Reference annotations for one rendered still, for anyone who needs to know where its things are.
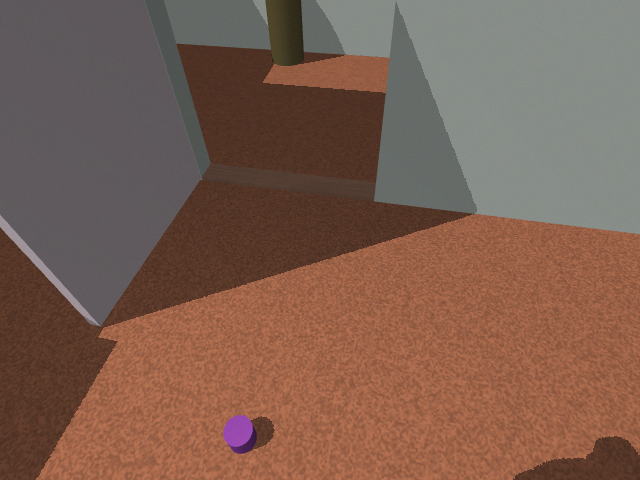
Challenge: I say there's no tin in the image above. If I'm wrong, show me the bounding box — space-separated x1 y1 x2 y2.
223 415 257 454

